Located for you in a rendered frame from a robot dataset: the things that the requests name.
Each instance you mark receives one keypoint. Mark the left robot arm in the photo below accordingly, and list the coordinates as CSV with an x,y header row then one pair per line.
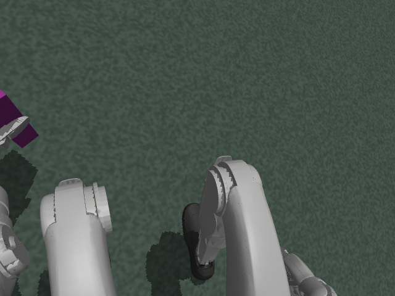
x,y
14,257

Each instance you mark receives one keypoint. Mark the right robot hand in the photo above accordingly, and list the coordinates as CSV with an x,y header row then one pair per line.
x,y
296,271

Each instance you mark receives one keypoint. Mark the carton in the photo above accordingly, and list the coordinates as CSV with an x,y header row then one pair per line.
x,y
8,113

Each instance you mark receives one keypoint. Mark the left robot hand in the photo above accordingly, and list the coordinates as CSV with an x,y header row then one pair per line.
x,y
11,130

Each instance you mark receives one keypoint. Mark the right robot arm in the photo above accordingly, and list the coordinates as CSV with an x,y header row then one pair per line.
x,y
314,286

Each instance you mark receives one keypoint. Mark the right robot foot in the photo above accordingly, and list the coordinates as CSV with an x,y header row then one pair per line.
x,y
191,229

